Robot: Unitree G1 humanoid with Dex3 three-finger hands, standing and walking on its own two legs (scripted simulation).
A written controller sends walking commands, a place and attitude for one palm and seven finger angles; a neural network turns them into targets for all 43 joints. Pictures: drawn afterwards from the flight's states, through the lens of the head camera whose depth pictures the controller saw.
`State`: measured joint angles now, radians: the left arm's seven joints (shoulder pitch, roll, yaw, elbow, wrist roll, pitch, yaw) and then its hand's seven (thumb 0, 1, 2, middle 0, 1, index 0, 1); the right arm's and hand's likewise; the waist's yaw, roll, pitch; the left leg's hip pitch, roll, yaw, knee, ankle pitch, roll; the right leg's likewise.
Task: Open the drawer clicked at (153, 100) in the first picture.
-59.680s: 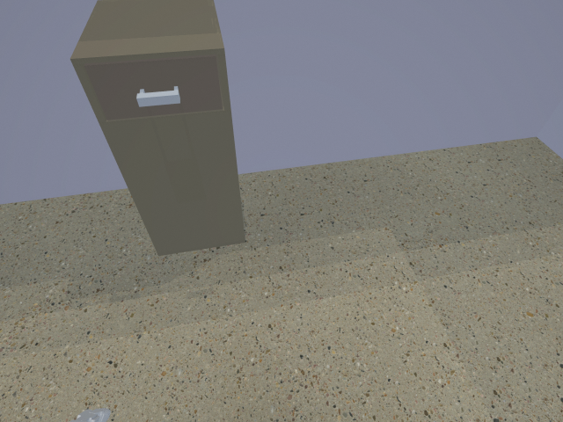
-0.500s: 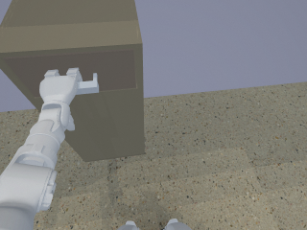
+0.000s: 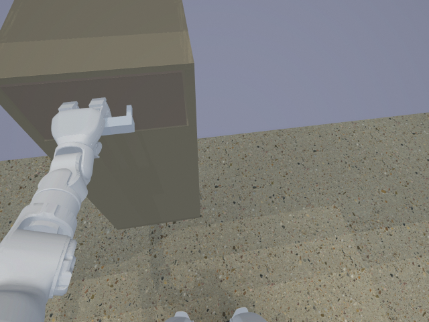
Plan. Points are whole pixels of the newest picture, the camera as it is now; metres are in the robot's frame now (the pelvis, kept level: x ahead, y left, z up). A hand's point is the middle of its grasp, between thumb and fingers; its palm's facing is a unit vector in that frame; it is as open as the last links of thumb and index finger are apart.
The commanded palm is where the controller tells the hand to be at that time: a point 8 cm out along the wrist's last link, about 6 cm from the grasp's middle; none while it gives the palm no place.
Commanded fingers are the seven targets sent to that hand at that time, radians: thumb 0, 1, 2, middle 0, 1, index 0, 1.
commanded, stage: close the thumb around the handle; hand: left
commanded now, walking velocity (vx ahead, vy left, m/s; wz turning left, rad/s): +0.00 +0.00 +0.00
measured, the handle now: (107, 118) +0.52 +0.21 +0.04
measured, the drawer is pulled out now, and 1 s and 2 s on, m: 0.00 0.02 0.20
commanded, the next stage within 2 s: pull the drawer open in 0.22 s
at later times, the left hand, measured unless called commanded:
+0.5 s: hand (92, 145) +0.46 +0.24 +0.01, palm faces -0.04 -0.04 -1.00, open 5.9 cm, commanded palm +0.43 +0.23 +0.07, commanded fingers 0.00 0.90 0.90 -0.40 -1.35 -0.40 -1.35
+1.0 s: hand (91, 152) +0.45 +0.24 +0.01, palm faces -0.03 -0.03 -1.00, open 5.8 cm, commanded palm +0.43 +0.23 +0.07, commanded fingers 0.00 0.90 0.90 -0.40 -1.35 -0.40 -1.35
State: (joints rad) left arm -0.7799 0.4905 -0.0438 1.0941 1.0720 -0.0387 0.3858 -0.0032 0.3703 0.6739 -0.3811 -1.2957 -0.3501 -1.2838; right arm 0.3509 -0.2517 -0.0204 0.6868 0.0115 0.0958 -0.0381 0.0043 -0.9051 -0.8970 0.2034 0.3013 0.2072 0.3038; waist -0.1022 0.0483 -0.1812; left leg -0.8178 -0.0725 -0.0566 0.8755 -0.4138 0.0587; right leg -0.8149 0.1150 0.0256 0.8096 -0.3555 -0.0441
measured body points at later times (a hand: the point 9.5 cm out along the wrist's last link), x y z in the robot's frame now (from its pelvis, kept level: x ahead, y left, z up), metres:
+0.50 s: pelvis +0.01 +0.01 +0.00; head +0.10 +0.01 +0.45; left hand +0.46 +0.24 +0.07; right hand +0.05 -0.26 -0.12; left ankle -0.01 +0.08 -0.69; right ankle +0.01 -0.10 -0.69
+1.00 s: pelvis +0.02 +0.01 +0.01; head +0.10 +0.01 +0.45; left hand +0.44 +0.24 +0.07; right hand +0.13 -0.25 -0.12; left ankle -0.01 +0.08 -0.69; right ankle +0.01 -0.10 -0.69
